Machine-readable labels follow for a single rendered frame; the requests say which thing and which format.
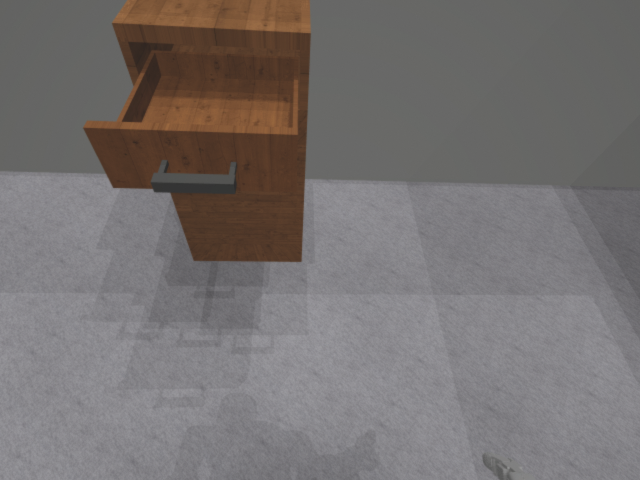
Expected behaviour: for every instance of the cabinet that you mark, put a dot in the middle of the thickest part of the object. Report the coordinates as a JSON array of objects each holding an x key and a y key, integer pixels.
[{"x": 248, "y": 225}]

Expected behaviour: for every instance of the right robot hand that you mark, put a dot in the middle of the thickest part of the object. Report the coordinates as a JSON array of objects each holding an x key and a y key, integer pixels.
[{"x": 505, "y": 469}]

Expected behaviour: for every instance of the handle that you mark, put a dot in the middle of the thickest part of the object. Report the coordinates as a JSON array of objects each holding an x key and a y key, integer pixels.
[{"x": 194, "y": 183}]

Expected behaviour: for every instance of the drawer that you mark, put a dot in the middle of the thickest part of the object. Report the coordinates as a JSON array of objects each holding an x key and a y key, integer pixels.
[{"x": 202, "y": 111}]

